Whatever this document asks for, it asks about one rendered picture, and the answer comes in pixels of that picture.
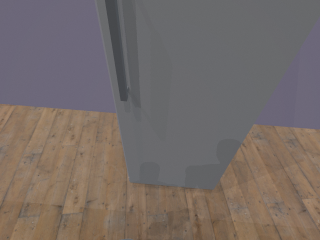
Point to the fridge door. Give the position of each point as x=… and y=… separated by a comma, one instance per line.
x=199, y=73

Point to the handle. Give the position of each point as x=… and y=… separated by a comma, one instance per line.
x=116, y=41

